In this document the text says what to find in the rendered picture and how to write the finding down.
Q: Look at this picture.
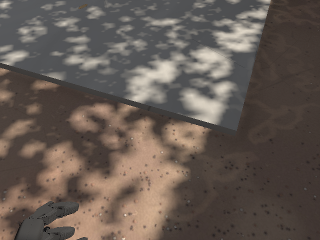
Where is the robot left hand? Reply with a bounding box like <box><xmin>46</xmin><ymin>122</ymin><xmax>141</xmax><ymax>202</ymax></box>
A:
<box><xmin>14</xmin><ymin>201</ymin><xmax>88</xmax><ymax>240</ymax></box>

